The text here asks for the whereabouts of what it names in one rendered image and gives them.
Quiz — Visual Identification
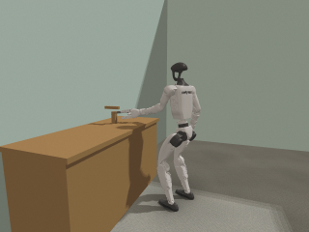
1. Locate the robot left hand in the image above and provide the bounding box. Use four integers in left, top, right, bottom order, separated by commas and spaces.
120, 108, 141, 119

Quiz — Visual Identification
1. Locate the counter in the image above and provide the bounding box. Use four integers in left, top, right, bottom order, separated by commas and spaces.
0, 105, 159, 232

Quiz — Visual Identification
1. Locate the humanoid robot head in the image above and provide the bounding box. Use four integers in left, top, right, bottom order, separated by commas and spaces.
170, 62, 189, 86

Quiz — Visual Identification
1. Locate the left robot thigh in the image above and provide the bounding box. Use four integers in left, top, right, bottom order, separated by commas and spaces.
157, 132, 184, 173

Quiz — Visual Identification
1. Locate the right robot forearm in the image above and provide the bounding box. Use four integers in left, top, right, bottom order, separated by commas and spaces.
189, 111, 201, 130

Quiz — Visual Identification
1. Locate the robot left upper arm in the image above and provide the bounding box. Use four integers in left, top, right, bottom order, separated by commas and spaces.
157, 85, 178, 112

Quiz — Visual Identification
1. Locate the left robot forearm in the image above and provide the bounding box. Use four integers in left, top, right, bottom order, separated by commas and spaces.
139, 104, 160, 116

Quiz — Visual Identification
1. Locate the robot right upper arm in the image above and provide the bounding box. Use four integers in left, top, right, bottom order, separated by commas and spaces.
190, 85, 201, 114

